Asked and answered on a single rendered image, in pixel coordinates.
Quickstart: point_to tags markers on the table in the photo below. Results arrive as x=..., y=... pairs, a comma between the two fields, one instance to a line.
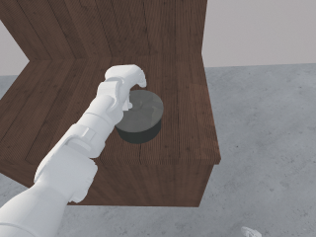
x=70, y=45

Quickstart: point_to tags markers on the lid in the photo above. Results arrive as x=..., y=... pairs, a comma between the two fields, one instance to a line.
x=151, y=112

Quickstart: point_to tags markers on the robot right hand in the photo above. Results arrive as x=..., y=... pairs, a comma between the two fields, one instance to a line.
x=248, y=232

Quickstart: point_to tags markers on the pot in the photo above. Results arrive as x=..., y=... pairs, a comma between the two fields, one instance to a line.
x=141, y=136

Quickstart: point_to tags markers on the knob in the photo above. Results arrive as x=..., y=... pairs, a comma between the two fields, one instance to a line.
x=136, y=105

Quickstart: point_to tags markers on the robot left hand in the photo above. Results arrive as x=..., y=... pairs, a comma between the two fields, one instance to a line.
x=132, y=74

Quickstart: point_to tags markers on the left robot upper arm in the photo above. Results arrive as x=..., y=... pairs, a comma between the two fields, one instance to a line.
x=38, y=211

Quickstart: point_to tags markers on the robot left forearm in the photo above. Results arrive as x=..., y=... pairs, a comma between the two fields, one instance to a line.
x=89, y=134

